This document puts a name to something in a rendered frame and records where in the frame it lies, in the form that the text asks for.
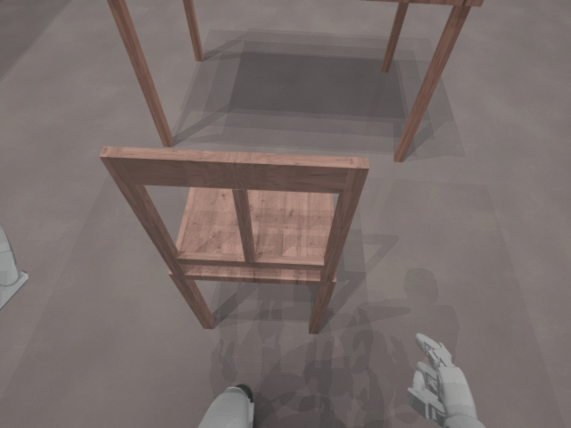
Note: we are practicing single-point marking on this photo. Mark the table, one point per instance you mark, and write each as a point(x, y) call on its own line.
point(454, 24)

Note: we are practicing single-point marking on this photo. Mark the robot left shin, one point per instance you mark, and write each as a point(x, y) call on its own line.
point(235, 389)

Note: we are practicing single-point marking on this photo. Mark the robot left foot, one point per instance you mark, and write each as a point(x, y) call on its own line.
point(246, 391)

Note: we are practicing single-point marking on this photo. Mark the robot left hand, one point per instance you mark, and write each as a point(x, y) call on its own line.
point(11, 278)

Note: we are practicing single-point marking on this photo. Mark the robot right hand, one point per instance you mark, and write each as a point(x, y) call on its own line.
point(449, 393)

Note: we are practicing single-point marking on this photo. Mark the chair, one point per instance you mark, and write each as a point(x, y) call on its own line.
point(249, 217)

